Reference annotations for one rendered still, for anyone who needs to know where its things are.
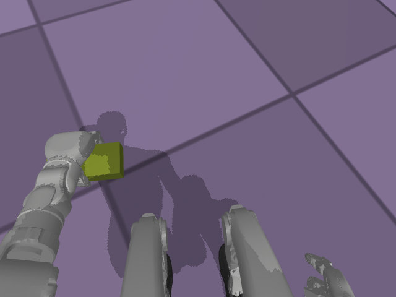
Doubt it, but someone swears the left robot hand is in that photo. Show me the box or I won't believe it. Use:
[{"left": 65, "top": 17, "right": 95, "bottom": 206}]
[{"left": 45, "top": 131, "right": 105, "bottom": 187}]

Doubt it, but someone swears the right robot hand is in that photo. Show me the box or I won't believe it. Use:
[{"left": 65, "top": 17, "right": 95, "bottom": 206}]
[{"left": 304, "top": 253, "right": 355, "bottom": 297}]

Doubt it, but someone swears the right robot foot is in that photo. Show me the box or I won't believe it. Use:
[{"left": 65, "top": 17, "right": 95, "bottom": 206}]
[{"left": 218, "top": 244, "right": 243, "bottom": 297}]

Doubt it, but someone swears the left robot arm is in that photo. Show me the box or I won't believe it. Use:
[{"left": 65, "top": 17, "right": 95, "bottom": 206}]
[{"left": 0, "top": 157, "right": 81, "bottom": 297}]

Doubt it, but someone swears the small box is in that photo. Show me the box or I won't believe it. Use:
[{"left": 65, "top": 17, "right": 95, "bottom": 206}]
[{"left": 46, "top": 142, "right": 124, "bottom": 181}]

